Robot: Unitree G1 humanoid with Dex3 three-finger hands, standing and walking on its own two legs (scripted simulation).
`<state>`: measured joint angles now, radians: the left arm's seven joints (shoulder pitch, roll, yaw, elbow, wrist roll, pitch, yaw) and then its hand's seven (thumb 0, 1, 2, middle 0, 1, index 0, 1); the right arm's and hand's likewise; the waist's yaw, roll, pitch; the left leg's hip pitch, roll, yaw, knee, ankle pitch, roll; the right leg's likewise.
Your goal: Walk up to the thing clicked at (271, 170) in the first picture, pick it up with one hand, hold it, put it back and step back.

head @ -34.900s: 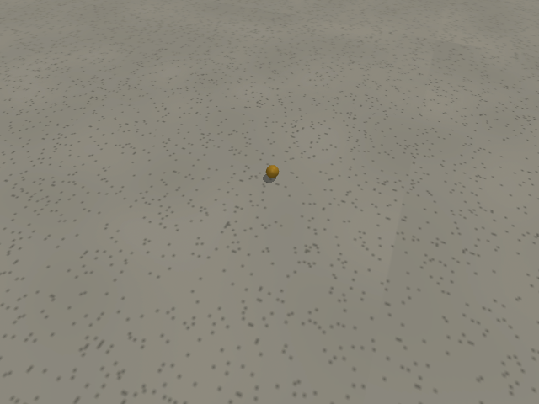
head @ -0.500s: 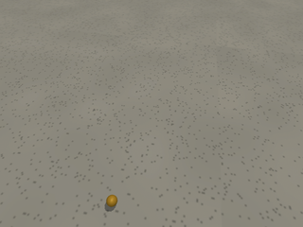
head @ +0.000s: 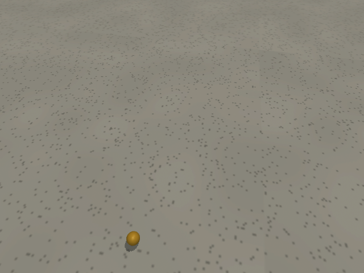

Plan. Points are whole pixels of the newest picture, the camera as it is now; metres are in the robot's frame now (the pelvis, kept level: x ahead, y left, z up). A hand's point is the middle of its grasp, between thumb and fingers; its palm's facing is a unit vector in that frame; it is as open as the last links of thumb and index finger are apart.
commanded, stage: stand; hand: left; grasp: from above
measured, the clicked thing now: (133, 238) +0.43 +0.26 -0.75
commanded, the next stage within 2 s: step back in 0.04 s
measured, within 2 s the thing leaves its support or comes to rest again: neither
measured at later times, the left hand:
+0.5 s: hand out of the picture +0.08 +0.32 -0.18, palm faces -0.06 -0.93 -0.36, open 7.4 cm
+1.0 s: hand out of the picture -0.05 +0.31 -0.15, palm faces -0.09 -0.91 -0.40, open 7.4 cm
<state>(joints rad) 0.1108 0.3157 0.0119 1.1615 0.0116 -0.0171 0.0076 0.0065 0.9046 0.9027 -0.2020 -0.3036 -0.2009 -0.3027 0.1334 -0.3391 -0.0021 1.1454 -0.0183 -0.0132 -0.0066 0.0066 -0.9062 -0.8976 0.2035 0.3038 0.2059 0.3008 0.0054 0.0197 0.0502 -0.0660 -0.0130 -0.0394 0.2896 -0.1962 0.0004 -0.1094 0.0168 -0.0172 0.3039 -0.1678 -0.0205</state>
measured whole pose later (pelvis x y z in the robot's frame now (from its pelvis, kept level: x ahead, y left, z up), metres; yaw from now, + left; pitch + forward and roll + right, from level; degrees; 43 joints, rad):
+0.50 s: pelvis -0.07 +0.06 -0.02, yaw -1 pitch -1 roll -1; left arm 0.01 0.40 0.05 0.90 0.01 0.07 0.03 0.01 0.91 0.90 -0.20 -0.30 -0.20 -0.30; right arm 0.14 -0.36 -0.05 0.95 -0.04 0.03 0.00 0.01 -0.91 -0.90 0.20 0.30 0.21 0.30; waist -0.03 -0.05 0.20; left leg -0.24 -0.03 -0.03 0.57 -0.31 0.05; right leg -0.46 0.11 0.16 1.04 -0.55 -0.01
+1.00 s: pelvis -0.18 +0.06 -0.02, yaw -5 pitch -2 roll +2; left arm 0.16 0.35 0.06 0.82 0.03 0.04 0.01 0.01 0.90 0.90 -0.20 -0.30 -0.20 -0.30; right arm 0.14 -0.40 -0.05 0.89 0.00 0.04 -0.01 0.01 -0.91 -0.90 0.21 0.30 0.21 0.30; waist 0.02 0.00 0.15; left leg -0.42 -0.12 -0.11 1.12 -0.51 -0.01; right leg -0.30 0.00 0.08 0.58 -0.25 -0.02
